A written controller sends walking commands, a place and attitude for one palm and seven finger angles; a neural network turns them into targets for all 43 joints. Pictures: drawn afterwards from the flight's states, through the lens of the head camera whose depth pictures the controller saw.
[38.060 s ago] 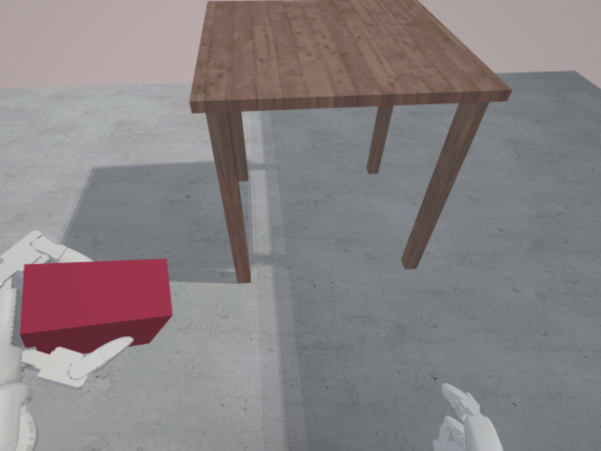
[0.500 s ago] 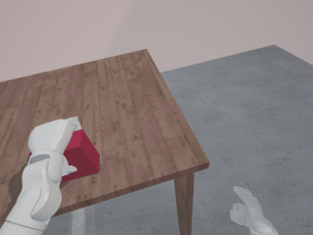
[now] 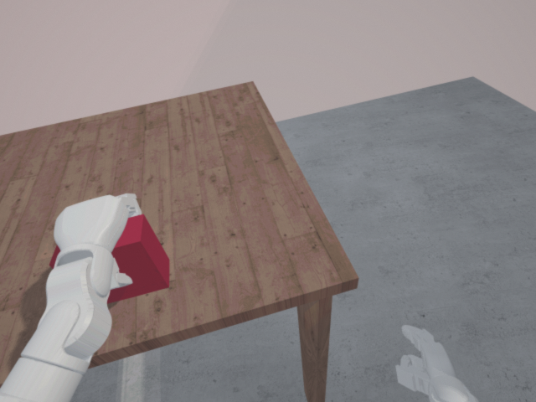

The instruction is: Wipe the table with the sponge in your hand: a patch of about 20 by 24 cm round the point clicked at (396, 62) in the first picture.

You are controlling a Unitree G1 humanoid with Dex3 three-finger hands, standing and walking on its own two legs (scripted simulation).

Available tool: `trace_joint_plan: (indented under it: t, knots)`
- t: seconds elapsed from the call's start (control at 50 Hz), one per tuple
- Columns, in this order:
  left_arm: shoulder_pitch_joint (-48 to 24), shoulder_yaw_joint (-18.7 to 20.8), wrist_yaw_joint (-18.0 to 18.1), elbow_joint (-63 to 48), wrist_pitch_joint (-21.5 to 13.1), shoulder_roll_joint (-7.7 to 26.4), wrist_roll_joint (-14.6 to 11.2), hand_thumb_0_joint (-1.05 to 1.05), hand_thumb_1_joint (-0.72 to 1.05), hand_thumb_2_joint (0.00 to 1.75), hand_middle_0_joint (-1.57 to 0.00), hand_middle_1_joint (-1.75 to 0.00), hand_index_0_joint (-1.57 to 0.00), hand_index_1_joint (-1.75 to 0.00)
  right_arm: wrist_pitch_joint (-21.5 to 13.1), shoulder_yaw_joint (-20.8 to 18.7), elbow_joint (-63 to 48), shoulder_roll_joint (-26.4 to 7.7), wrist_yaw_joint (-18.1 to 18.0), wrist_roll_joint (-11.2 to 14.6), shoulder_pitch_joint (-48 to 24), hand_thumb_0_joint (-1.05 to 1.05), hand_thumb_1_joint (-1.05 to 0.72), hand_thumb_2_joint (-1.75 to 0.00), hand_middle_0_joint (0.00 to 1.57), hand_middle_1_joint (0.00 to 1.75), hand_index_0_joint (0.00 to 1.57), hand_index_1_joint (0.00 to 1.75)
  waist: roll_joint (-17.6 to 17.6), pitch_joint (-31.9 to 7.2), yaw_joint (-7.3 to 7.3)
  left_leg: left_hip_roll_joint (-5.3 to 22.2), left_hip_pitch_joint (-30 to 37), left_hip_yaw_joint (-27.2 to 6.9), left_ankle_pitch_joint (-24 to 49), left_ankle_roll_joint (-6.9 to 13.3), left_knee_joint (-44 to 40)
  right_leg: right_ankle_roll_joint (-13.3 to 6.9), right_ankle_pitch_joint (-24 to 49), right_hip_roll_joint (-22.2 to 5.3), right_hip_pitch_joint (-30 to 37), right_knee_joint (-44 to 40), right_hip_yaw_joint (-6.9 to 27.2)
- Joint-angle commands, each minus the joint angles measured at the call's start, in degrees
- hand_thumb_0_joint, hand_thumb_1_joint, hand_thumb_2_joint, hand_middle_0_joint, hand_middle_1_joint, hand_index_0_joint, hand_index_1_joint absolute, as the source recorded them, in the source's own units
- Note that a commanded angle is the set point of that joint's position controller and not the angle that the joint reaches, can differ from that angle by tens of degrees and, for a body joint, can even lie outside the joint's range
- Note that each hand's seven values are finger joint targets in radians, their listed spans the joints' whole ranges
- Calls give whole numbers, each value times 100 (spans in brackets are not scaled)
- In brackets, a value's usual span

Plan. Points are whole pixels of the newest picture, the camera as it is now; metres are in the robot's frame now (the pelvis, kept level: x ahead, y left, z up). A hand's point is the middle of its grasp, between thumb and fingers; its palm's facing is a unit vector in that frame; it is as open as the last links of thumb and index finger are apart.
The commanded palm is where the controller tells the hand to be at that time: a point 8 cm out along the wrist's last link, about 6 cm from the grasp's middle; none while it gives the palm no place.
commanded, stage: wipe forward along the first lane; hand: left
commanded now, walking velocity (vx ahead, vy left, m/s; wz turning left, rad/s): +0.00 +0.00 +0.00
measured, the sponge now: (122, 269) +0.27 +0.28 +0.07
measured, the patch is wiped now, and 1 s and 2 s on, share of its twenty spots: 0.10 0.35 0.45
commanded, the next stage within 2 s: slide across to the middle lane in 1.28 s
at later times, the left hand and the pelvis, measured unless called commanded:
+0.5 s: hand (120, 223) +0.32 +0.29 +0.12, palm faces -0.09 -0.01 -1.00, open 10.1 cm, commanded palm +0.32 +0.30 +0.15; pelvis -0.02 -0.03 -0.01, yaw +1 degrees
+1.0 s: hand (124, 199) +0.37 +0.31 +0.12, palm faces -0.14 +0.03 -0.99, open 10.1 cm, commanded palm +0.37 +0.32 +0.15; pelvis -0.01 -0.04 -0.01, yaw +1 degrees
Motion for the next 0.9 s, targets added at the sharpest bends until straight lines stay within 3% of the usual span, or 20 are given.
trace_joint_plan:
  t: [0.0,0.02,0.08,0.12,0.18,0.22,0.24,0.32,0.4,0.42,0.44,0.52,0.54,0.62,0.64,0.72,0.78,0.8,0.82,0.88]
  knots:
    - [-1626,722,224,21,-237,1219,127,0,10,130,-120,-160,-120,-160,-284,-251,-854,-626,-117,9,-976,0,-90,-90,20,30,20,30,-882,-813,-151,37,-264,-61,885,0,-240,-103,660,-69,486,-376,329]
    - [-1632,944,234,91,-228,1478,180,0,10,130,-120,-160,-120,-160,-311,-224,-895,-637,-112,19,-1021,0,-90,-90,20,30,20,30,-943,-876,-108,32,-281,-83,797,23,-212,-143,559,-13,461,-393,548]
    - [-1871,668,190,455,-405,1201,124,0,10,130,-120,-160,-120,-160,-319,-257,-818,-645,-151,27,-859,0,-90,-90,20,30,20,30,-945,-795,-216,18,-403,-15,689,17,-189,-66,503,-87,429,-394,336]
    - [-2026,905,195,774,-455,1533,171,0,10,130,-120,-160,-120,-160,-346,-244,-819,-682,-172,45,-853,0,-90,-90,20,30,20,30,-966,-713,-198,25,-479,-39,434,35,-163,-97,198,-44,270,-466,528]
    - [-2329,759,161,1202,-669,1459,144,0,10,130,-120,-160,-120,-160,-367,-284,-735,-710,-217,48,-667,0,-90,-90,20,30,20,30,-1023,-708,-291,-3,-640,26,323,39,-125,-23,162,-109,309,-450,374]
    - [-2361,1037,168,1461,-761,1816,205,0,10,130,-120,-160,-120,-160,-384,-280,-756,-731,-227,65,-673,0,-90,-90,20,30,20,30,-996,-729,-222,-10,-716,8,141,54,-62,-58,-107,-93,234,-504,618]
    - [-2585,718,143,1563,-839,1480,187,0,10,130,-120,-160,-120,-160,-410,-285,-744,-714,-245,69,-572,0,-90,-90,20,30,20,30,-1087,-754,-333,-26,-778,66,159,58,-19,-2,-44,-146,255,-449,426]
    - [-2801,986,157,2060,-1129,1844,233,0,10,130,-120,-160,-120,-160,-434,-337,-701,-757,-255,80,-418,0,-90,-90,20,30,20,30,-950,-692,-303,-34,-949,33,-84,65,66,-34,-307,-129,96,-509,632]
    - [-3138,813,137,2634,-1424,1756,235,0,10,130,-120,-160,-120,-160,-429,-398,-598,-798,-288,91,-163,0,-90,-90,20,30,20,30,-1187,-636,-436,-59,-1225,91,-250,73,207,54,-419,-197,-3,-489,586]
    - [-3195,1000,161,2761,-1489,1976,247,0,10,130,-120,-160,-120,-160,-448,-394,-621,-810,-278,101,-135,0,-90,-90,20,30,20,30,-1164,-652,-398,-42,-1281,39,-308,77,226,10,-531,-188,-42,-502,718]
    - [-3233,853,172,2845,-1559,1816,239,0,10,130,-120,-160,-120,-160,-446,-404,-614,-802,-281,104,-77,0,-90,-90,20,30,20,30,-1144,-644,-437,-56,-1340,88,-318,79,256,42,-543,-220,-42,-464,639]
    - [-3659,1118,225,3449,-1839,2282,284,0,10,130,-120,-160,-120,-160,-436,-441,-519,-865,-306,119,127,0,-90,-90,20,30,20,30,-1212,-668,-472,-46,-1670,42,-486,66,425,35,-806,-268,-155,-470,868]
    - [-3795,883,233,3537,-1904,2024,304,0,10,130,-120,-160,-120,-160,-440,-442,-516,-836,-298,128,206,0,-90,-90,20,30,20,30,-1281,-681,-530,-61,-1713,73,-502,78,449,70,-827,-285,-197,-420,747]
    - [-4092,1198,333,3886,-2129,2509,387,0,10,130,-120,-160,-120,-160,-397,-496,-466,-879,-281,131,376,0,-90,-90,20,30,20,30,-1035,-989,-482,-59,-1953,-4,-479,58,612,18,-726,-337,-117,-321,970]
    - [-4252,883,340,3977,-2154,2176,368,0,10,130,-120,-160,-120,-160,-398,-482,-458,-825,-276,157,410,0,-90,-90,20,30,20,30,-1143,-936,-579,-50,-1969,38,-508,75,644,65,-745,-370,-183,-310,885]
    - [-4508,1113,412,4264,-2259,2541,415,0,10,130,-120,-160,-120,-160,-354,-517,-429,-893,-264,164,540,0,-90,-90,20,30,20,30,-1058,-1239,-571,-36,-2108,-11,-461,81,732,46,-520,-373,-113,-226,993]
    - [-4604,984,458,4500,-2362,2411,441,0,10,130,-120,-160,-120,-160,-334,-528,-379,-889,-241,177,714,0,-90,-90,20,30,20,30,-1202,-1199,-686,-11,-2244,-3,-461,78,845,115,-236,-442,-153,-172,1032]
    - [-4551,1114,474,4629,-2374,2547,466,0,10,130,-120,-160,-120,-160,-305,-541,-348,-909,-232,178,765,0,-90,-90,20,30,20,30,-1293,-1241,-656,-16,-2293,-18,-444,76,865,123,-135,-436,-125,-141,1043]
    - [-4606,1159,478,4576,-2406,2619,473,0,10,130,-120,-160,-120,-160,-280,-548,-363,-924,-221,177,751,0,-90,-90,20,30,20,30,-1092,-1446,-613,-15,-2300,-39,-334,73,859,73,61,-419,-25,-55,1034]
    - [-4546,1008,512,4684,-2477,2380,489,0,10,130,-120,-160,-120,-160,-246,-560,-377,-908,-190,190,881,0,-90,-90,20,30,20,30,-1235,-1455,-665,-18,-2184,17,-197,115,842,106,373,-330,-124,34,775]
